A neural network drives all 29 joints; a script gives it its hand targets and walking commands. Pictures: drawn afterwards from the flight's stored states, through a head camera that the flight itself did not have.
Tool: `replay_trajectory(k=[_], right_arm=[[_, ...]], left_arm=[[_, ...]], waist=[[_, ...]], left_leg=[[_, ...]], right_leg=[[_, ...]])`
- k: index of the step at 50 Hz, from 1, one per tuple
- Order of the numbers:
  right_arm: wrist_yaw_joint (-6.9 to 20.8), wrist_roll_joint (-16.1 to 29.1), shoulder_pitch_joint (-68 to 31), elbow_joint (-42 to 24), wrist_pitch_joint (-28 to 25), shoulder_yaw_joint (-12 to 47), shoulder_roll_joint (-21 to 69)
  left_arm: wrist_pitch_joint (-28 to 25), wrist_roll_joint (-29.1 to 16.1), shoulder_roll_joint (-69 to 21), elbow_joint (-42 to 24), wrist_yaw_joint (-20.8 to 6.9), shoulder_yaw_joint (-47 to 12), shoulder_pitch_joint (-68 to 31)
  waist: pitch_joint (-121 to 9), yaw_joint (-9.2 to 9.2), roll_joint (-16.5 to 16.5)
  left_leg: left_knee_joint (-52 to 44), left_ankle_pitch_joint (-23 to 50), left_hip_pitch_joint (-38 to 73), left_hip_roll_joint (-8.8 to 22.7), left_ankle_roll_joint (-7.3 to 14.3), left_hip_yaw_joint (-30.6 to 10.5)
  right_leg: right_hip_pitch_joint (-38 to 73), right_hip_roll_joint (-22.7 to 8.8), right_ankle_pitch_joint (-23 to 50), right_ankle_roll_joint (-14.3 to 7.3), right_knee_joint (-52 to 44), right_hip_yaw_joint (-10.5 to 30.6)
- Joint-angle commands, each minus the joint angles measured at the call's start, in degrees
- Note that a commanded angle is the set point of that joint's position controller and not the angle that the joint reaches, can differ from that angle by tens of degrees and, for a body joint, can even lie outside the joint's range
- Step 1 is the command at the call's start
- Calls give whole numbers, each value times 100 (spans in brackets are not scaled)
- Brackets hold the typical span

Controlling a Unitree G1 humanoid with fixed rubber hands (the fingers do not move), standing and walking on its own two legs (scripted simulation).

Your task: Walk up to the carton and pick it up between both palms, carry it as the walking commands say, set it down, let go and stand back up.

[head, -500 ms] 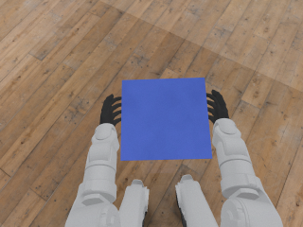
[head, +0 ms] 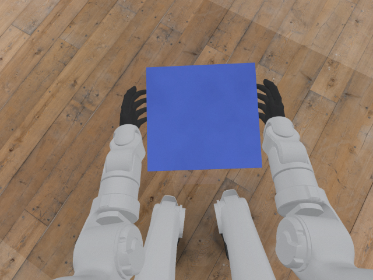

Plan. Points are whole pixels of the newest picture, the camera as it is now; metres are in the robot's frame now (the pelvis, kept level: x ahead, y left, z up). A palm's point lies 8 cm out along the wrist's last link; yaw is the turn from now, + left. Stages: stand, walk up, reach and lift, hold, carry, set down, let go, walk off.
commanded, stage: set down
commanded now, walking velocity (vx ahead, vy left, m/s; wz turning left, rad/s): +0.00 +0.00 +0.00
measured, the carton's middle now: (200, 127) +0.44 -0.02 -0.16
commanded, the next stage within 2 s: none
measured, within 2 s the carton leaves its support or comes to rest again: neither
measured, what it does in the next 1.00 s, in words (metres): lowers itself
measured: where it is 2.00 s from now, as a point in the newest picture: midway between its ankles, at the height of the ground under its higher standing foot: (200, 248)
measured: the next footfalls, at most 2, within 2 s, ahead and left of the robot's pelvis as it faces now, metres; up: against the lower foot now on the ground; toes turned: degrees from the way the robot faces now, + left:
none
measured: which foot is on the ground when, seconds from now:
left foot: down 0.00-1.00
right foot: down 0.00-1.00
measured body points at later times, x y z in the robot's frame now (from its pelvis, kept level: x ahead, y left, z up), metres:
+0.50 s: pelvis -0.02 +0.00 -0.07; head +0.27 -0.02 +0.28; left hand +0.47 +0.13 -0.18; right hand +0.47 -0.17 -0.18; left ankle +0.07 +0.12 -0.52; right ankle +0.09 -0.12 -0.52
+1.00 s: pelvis -0.03 +0.00 -0.13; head +0.30 -0.02 +0.18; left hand +0.50 +0.13 -0.27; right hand +0.49 -0.17 -0.27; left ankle +0.07 +0.12 -0.52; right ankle +0.09 -0.12 -0.52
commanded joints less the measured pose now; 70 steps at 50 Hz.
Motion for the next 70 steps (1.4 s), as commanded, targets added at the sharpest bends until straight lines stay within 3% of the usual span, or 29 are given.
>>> replay_trajectory(k=[1, 33, 58, 70], right_arm=[[1059, 502, -3385, -183, -161, 2854, 5388], [1129, 616, -5004, 137, -15, 2525, 4900], [1186, 1103, -5931, 240, -169, 2682, 4307], [1276, 1305, -5986, 410, -340, 2565, 4062]], left_arm=[[-151, -487, -5306, -235, -1048, -2963, -3647], [-35, -572, -4729, 20, -989, -2501, -5381], [-151, -1017, -4270, 135, -944, -2737, -6269], [-307, -1249, -4349, 129, -861, -2995, -6484]], waist=[[-5242, -58, -163], [-5544, -110, -209], [-5319, -142, -185], [-4925, -360, 271]], left_leg=[[-732, 1510, 2154, -395, -10, 597], [736, 1236, 848, -394, -8, 879], [1861, 1559, 416, -293, 22, 923], [2222, 1913, 463, -297, -18, 880]], right_leg=[[3432, 362, 1617, -1, -615, -639], [2320, 284, 1507, 7, 834, -841], [1705, 153, 1808, 2, 2042, -908], [1195, 136, 2025, -100, 2462, -907]])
